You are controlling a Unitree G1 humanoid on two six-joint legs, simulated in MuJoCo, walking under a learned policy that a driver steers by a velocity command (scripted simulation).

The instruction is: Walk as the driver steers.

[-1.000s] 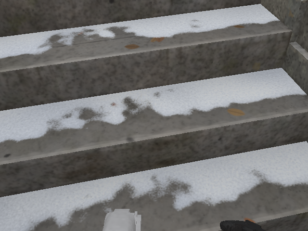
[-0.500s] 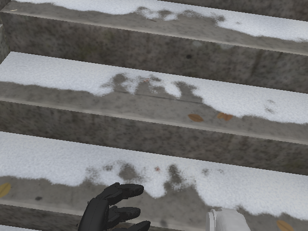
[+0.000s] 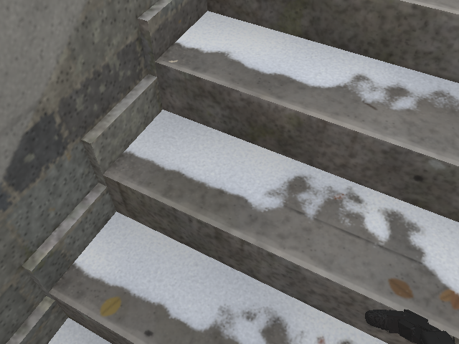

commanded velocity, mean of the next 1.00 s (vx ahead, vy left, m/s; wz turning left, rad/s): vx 0.02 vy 0.00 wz -0.38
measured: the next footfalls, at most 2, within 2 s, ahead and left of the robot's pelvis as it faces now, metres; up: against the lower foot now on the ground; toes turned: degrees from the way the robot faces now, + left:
left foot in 0.12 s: +0.15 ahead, +0.14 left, +0.00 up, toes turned +3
right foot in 0.58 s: +0.06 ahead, -0.14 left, +0.00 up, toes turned -20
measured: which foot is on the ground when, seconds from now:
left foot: up 0.00-0.10, down 0.12-0.60, up 0.62-1.00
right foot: down 0.00-0.14, up 0.16-0.56, down 0.58-1.00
